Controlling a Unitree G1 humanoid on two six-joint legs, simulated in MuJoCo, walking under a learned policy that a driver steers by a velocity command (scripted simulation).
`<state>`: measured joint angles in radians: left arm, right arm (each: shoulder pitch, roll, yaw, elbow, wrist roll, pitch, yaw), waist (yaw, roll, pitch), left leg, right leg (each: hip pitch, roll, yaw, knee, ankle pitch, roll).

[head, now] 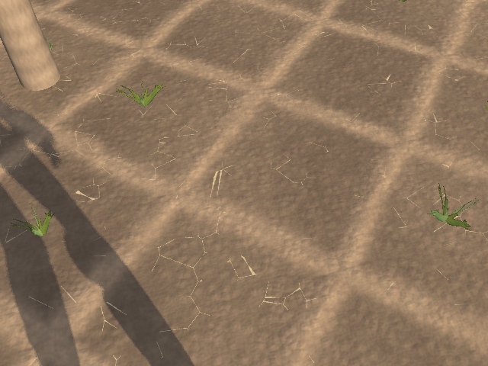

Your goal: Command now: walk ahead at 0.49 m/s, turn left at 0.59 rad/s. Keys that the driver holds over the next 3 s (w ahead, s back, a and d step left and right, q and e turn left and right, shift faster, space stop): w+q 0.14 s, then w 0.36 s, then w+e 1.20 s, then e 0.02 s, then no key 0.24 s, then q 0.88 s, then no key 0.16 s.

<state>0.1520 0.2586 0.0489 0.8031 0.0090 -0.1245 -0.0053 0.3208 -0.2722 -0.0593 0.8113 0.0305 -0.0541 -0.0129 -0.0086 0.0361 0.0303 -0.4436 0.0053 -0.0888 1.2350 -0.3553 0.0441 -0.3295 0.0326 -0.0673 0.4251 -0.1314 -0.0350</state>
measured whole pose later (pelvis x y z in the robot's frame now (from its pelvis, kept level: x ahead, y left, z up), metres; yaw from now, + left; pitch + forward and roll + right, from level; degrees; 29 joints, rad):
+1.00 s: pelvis +0.54 +0.07 -0.02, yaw -3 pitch +3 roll +1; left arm 0.11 0.28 0.06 0.73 -0.02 -0.07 -0.05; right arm 0.31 -0.27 -0.06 0.83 0.01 -0.08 -0.01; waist -0.02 -0.01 0.04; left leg -0.18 0.03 0.05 1.05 -0.49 -0.01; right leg -0.53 0.05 -0.05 0.65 -0.18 -0.11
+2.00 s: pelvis +1.02 -0.04 -0.01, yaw -33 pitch +2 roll +1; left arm 0.07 0.26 0.04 0.61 0.01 -0.03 -0.03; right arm 0.26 -0.31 -0.04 0.84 0.02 -0.05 0.01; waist -0.05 0.01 0.07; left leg -0.33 0.06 0.01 1.10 -0.58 -0.04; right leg -0.49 0.03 -0.02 0.56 -0.12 -0.06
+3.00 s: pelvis +1.09 -0.07 +0.01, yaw -3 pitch +2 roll +0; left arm 0.14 0.27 0.07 0.79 0.01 -0.01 0.01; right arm 0.17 -0.35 -0.09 0.67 0.01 0.04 -0.04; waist 0.01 0.05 0.04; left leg -0.47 -0.11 -0.17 1.06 -0.50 -0.05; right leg -0.25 0.02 0.04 0.45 -0.23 -0.02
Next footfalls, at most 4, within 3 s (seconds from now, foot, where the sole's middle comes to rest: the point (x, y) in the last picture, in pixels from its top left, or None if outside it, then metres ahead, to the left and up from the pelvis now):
0.38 left None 0.34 0.19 -0.77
0.94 right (255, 290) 0.68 0.00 -0.77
1.42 left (206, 208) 0.98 0.16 -0.77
1.90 right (309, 180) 1.09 -0.20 -0.77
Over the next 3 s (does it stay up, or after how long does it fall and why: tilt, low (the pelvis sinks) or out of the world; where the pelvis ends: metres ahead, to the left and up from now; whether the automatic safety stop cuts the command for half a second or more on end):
stays up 1.09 -0.07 0.01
